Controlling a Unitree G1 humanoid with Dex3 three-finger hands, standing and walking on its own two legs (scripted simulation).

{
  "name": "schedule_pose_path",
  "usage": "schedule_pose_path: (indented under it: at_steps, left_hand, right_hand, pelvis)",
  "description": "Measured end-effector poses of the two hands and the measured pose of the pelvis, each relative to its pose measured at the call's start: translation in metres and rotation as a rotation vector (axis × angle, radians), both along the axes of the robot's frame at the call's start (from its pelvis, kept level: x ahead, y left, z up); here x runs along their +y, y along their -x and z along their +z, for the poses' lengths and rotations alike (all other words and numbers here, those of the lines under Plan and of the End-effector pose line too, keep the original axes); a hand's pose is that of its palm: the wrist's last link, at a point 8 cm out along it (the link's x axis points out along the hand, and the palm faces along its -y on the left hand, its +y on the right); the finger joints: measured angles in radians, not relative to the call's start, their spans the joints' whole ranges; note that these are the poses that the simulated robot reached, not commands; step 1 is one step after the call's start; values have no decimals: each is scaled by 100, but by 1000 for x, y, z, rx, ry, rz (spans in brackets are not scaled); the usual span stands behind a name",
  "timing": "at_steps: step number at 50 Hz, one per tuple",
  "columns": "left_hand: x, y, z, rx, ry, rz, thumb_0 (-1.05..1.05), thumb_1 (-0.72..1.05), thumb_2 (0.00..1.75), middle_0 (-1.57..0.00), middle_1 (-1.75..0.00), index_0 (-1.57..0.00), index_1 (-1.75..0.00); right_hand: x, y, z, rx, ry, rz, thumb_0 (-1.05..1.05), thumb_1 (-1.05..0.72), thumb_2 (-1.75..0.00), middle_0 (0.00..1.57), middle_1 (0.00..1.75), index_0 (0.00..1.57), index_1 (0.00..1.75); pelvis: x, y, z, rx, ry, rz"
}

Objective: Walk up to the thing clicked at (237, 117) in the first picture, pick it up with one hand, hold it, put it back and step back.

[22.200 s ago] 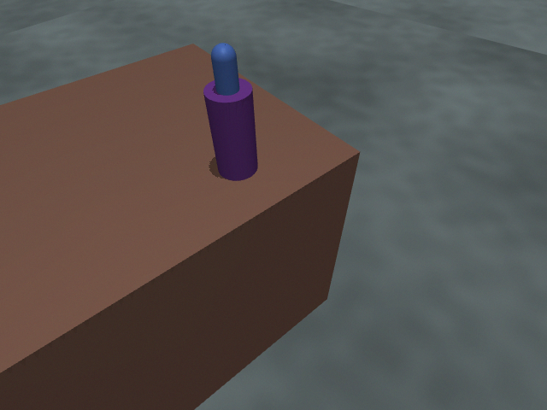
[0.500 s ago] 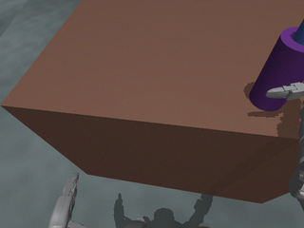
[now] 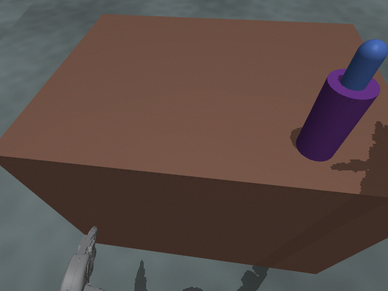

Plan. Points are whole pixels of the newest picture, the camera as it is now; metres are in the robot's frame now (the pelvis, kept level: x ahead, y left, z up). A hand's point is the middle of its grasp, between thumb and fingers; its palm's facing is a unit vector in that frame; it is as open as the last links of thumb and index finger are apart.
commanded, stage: sink last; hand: right
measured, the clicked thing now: (339, 105) +0.47 -0.24 +0.13
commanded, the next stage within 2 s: home in 1.16 s
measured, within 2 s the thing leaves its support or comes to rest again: neither
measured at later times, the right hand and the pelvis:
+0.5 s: hand out of the picture +0.31 -0.33 +0.15, palm faces +0.42 +0.82 -0.38, open 17.4 cm; pelvis +0.03 -0.01 +0.01, yaw +0 degrees
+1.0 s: hand out of the picture +0.15 -0.23 +0.15, palm faces +0.42 +0.83 -0.37, open 17.6 cm; pelvis -0.01 +0.03 +0.01, yaw -3 degrees
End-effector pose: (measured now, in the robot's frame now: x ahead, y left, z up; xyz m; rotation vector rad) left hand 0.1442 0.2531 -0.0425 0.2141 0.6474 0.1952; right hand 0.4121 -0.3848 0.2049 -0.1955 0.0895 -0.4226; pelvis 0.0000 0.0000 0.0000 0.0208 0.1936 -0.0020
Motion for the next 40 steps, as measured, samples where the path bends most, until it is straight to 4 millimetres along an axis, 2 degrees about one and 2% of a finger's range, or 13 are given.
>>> schedule_pose_path:
  at_steps: [5,9,13,17,20,24,28,31,34,37,40]
  left_hand:
    - [6,12,0,90,-19,-11,-1,-50,4,-6,-4,-7,-4]
    - [-4,14,-10,166,-1,-36,-1,-50,4,-6,-4,-7,-4]
    - [-12,-1,-16,149,31,-40,-1,-50,5,-6,-4,-7,-4]
    - [-19,-26,-8,46,58,-59,-1,-51,6,-6,-4,-7,-4]
    - [-17,-38,5,-41,76,-44,-1,-51,6,-7,-4,-7,-4]
    - [-6,-34,9,-45,79,-18,-1,-51,5,-7,-5,-7,-4]
    - [2,-18,-5,59,74,5,-1,-51,5,-6,-4,-7,-4]
    - [3,-9,-16,128,68,4,-1,-51,5,-6,-4,-6,-4]
    - [1,-11,-21,127,68,0,-1,-51,5,-6,-4,-6,-4]
    - [1,-18,-18,75,74,-3,-1,-50,5,-6,-4,-6,-4]
    - [5,-27,-7,-15,79,-4,-1,-50,4,-6,-4,-6,-4]
  right_hand:
    - [-34,17,-17,25,18,-124,-2,57,-4,6,6,7,6]
    - [-54,33,-7,-49,62,-204,-2,57,-4,6,6,7,6]
    - [-60,50,-1,-49,135,-232,-2,56,-4,6,5,6,5]
    - [-41,69,0,-50,199,-174,-2,54,-5,6,5,6,5]
    - [-20,92,-9,-48,242,-109,-2,53,-5,6,5,6,5]
    - [14,132,-29,-49,234,-23,-2,52,-5,6,5,6,5]
    - [47,174,-39,-77,222,25,-2,53,-5,7,5,7,5]
    - [65,202,-30,-111,255,31,-2,54,-5,7,6,7,5]
    - [76,225,-12,-153,322,24,-2,56,-4,7,6,7,6]
    - [85,247,1,-175,379,13,-2,57,-4,7,6,7,6]
    - [96,266,3,-187,380,10,-2,58,-4,6,6,7,6]
  pelvis:
    - [0,-4,3,0,-1,1]
    - [-2,-10,5,1,-13,1]
    - [-6,-15,6,-7,-23,-1]
    - [-10,-18,8,-32,-21,-3]
    - [-11,-22,10,-56,-10,1]
    - [-8,-26,11,-93,-1,-2]
    - [-2,-22,12,-127,3,-10]
    - [3,-16,12,-146,4,-18]
    - [8,-10,12,-158,7,-27]
    - [12,-6,12,-171,12,-36]
    - [14,-3,13,-187,21,-42]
